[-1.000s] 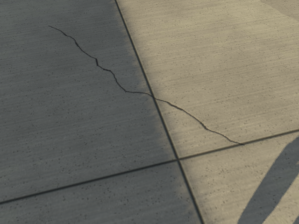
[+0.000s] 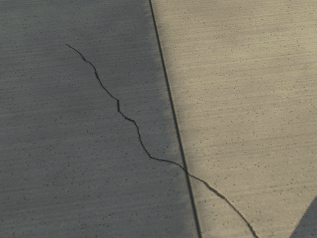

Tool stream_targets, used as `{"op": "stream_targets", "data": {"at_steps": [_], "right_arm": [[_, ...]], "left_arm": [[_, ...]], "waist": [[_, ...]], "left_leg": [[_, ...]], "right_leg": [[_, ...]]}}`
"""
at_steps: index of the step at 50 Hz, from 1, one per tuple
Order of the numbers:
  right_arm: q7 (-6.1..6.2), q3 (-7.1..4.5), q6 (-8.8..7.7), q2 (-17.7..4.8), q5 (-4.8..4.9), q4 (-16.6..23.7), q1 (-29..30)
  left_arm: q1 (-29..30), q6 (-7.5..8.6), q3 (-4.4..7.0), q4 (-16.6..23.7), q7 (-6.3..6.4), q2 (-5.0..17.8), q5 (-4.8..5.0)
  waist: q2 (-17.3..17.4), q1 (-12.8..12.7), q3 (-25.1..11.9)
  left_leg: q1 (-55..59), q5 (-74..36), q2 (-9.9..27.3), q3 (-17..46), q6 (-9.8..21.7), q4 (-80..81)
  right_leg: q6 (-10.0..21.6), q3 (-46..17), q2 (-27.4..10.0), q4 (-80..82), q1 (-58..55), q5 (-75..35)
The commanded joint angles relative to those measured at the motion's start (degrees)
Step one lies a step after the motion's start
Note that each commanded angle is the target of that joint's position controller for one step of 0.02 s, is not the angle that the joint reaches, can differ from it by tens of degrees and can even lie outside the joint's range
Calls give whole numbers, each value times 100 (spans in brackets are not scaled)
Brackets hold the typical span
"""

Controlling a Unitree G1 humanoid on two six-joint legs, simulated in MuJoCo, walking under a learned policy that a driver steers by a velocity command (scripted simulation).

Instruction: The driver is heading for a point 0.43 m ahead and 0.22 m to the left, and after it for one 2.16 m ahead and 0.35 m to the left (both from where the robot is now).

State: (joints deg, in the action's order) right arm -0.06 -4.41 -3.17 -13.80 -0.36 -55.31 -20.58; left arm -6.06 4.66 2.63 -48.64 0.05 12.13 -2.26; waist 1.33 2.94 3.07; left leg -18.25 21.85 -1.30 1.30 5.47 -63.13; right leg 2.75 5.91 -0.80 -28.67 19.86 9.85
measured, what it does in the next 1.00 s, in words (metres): walks ahead, turning left: left foot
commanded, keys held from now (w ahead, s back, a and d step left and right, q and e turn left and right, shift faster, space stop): w+q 0.26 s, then q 0.64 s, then e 0.10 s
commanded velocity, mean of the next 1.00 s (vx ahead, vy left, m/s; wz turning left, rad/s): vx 0.24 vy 0.00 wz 0.55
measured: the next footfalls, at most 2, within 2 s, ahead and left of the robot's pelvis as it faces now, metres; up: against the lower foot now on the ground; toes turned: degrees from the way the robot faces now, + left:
left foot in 0.42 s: +0.34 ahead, +0.13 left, +0.00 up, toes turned +19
right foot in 1.08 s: +0.42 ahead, -0.03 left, +0.00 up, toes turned +36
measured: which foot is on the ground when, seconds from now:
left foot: up 0.00-0.40, down 0.42-1.00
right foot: down 0.00-0.40, up 0.42-1.00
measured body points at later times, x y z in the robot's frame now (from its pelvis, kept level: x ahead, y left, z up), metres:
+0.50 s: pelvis +0.23 +0.05 -0.01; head +0.27 +0.07 +0.43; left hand +0.18 +0.31 -0.16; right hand +0.46 -0.14 -0.13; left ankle +0.30 +0.12 -0.73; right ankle +0.12 -0.10 -0.64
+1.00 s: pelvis +0.31 +0.05 +0.01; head +0.33 +0.07 +0.46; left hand +0.30 +0.36 -0.10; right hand +0.53 -0.16 -0.11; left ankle +0.30 +0.12 -0.73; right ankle +0.40 -0.06 -0.70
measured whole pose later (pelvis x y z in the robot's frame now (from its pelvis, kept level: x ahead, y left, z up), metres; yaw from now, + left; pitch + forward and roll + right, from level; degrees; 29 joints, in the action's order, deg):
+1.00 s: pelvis +0.31 +0.05 +0.01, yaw +33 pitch +2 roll -1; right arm 0.4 -4.5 1.5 -16.4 -1.4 -44.2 -15.9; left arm -7.9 -2.5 2.7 -42.5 2.0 15.6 -0.5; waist -0.2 2.3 1.6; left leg -15.4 8.3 -9.9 11.1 5.4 -23.7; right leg -1.4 -3.1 0.2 -45.0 24.2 22.0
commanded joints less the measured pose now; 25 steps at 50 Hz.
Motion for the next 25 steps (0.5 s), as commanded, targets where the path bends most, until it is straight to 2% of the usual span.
{"op": "stream_targets", "data": {"at_steps": [1,5,10,13,14,16,17,18,19,20,21,22,23,24,25], "right_arm": [[-125,-60,101,-172,-129,332,-155],[-243,-41,274,-99,-154,593,377],[-370,47,272,-93,-144,1010,1435],[-431,122,256,-55,-160,1245,2017],[-439,136,246,-47,-171,1299,2124],[-422,138,220,-61,-213,1338,2123],[-394,118,209,-113,-237,1309,1955],[-357,84,193,-188,-247,1237,1653],[-319,29,151,-295,-253,1110,1151],[-246,-52,73,-427,-291,896,457],[-147,-192,4,-881,-353,762,-86],[-101,-351,36,-1620,-302,910,180],[-41,-392,149,-1636,-16,1018,-360],[15,-336,206,-1419,9,1055,133],[31,-231,240,-1015,77,1115,572]], "left_arm": [[-698,83,103,9,60,417,61],[-1121,248,137,-162,47,520,148],[-1405,240,137,-271,46,561,110],[-1612,219,172,-336,80,725,117],[-1634,195,176,-359,99,753,122],[-1726,115,194,-411,143,841,138],[-1721,73,214,-419,170,922,145],[-1696,22,245,-418,196,1016,158],[-1649,-45,274,-399,208,1099,173],[-1558,-101,286,-346,192,1128,214],[-1567,-103,270,-208,164,1038,239],[-2123,-121,143,114,103,349,277],[-1757,-169,197,192,105,747,185],[-1360,-179,159,297,117,611,241],[-1179,-175,142,301,130,620,196]], "waist": [[-692,-209,-278],[-624,-167,-219],[-556,-307,89],[-568,-454,210],[-530,-451,297],[-560,-437,238],[-660,-368,93],[-767,-257,-112],[-795,-70,-405],[-618,241,-833],[-125,484,-1297],[1020,-161,-1914],[125,293,-2664],[81,117,-1888],[-76,-60,-1165]], "left_leg": [[-1423,-520,594,190,-58,-389],[-1900,-1056,672,48,-166,-298],[-2177,-1988,667,-214,-267,1033],[-1901,-2179,602,-561,-169,1966],[-1805,-2116,556,-668,-123,2231],[-1478,-1830,325,-928,-3,2591],[-1201,-1597,139,-1030,83,2675],[-860,-1356,-68,-1099,183,2765],[-354,-1255,-251,-1074,300,2976],[547,-1751,-374,-952,437,3535],[1832,-3260,301,-150,667,3716],[3744,-7206,2224,2184,1622,2911],[3618,-7378,2376,2693,1947,3341],[2895,-6600,2195,2099,1820,3677],[2015,-5813,1828,1716,1535,4009]], "right_leg": [[382,-1508,-1533,1790,-1271,-99],[453,-714,-1509,1926,-1383,-1223],[474,91,-1352,2037,-1506,-1601],[447,417,-1438,2037,-1736,-1847],[424,556,-1457,1904,-1843,-2312],[343,809,-1462,1387,-2135,-3690],[289,890,-1449,982,-2263,-4561],[246,926,-1433,465,-2362,-5225],[222,928,-1418,-326,-2367,-5380],[89,964,-1346,-1495,-2066,-4693],[-157,975,-1085,-3095,-957,-2516],[-484,693,-107,-5250,1360,3023],[-513,-459,-27,-5636,1477,2641],[-496,-627,-263,-5521,1736,2014],[-488,-646,-429,-4989,1668,1606]]}}
Keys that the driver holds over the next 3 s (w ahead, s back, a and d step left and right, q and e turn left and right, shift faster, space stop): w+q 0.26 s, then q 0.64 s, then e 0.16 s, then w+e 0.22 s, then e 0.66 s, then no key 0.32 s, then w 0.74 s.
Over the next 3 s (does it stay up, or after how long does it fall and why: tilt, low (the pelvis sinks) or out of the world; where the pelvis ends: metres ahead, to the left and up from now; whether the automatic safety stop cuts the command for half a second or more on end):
stays up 0.70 0.03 0.01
